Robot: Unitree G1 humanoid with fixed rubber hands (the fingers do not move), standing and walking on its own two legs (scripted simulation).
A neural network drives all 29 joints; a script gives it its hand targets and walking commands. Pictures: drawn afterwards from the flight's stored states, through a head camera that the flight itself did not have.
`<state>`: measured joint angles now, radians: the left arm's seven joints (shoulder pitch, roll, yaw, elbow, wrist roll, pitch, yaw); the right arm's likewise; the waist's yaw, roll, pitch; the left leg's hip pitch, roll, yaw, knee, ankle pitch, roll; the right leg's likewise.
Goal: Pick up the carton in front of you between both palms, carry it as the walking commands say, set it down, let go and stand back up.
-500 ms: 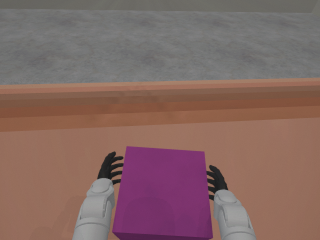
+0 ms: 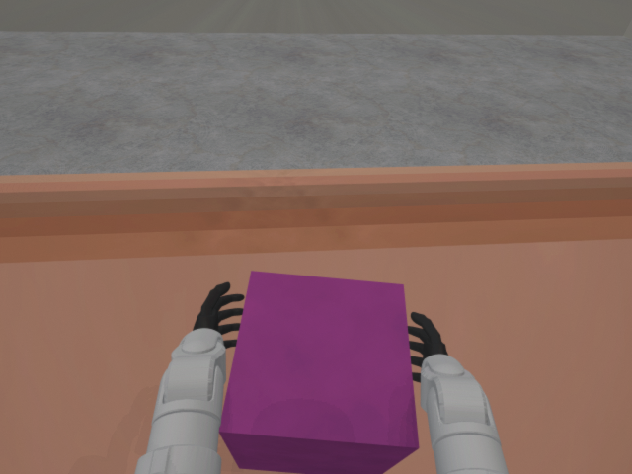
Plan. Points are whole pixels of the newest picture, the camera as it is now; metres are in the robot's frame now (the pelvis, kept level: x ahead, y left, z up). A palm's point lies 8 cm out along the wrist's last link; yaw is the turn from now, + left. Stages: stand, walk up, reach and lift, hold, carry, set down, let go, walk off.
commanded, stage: reach and lift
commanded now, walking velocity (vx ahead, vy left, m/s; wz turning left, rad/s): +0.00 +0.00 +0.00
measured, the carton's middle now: (316, 381) +0.29 +0.00 -0.06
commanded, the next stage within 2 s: hold in 0.56 s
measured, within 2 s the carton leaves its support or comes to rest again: neither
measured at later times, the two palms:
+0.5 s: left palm (203, 330) +0.31 +0.15 +0.05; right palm (433, 360) +0.28 -0.14 +0.02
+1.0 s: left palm (193, 329) +0.30 +0.16 +0.06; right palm (430, 352) +0.28 -0.14 +0.04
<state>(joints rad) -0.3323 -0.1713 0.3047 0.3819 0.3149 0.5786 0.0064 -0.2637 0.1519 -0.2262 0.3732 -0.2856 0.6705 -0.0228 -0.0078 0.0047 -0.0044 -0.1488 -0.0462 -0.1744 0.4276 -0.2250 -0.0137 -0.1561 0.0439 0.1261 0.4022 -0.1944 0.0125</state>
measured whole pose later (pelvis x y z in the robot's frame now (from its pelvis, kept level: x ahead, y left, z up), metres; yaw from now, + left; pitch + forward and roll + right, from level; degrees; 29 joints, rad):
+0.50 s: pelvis +0.01 +0.01 +0.00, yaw +0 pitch -4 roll +0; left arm -0.30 -0.16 0.25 0.32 0.29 0.65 0.01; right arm -0.23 0.14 -0.19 0.30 -0.28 0.74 -0.02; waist -0.02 0.01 -0.02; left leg -0.09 -0.05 -0.17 0.38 -0.22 0.00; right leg -0.08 0.03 0.12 0.34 -0.18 0.02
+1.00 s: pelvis +0.00 +0.01 +0.00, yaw +0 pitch -6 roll +0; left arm -0.31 -0.17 0.27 0.27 0.30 0.72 0.01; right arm -0.26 0.15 -0.19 0.27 -0.28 0.81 -0.02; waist 0.01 0.00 -0.02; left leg -0.05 -0.05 -0.16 0.37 -0.21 0.00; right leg -0.05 0.03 0.12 0.35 -0.18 0.02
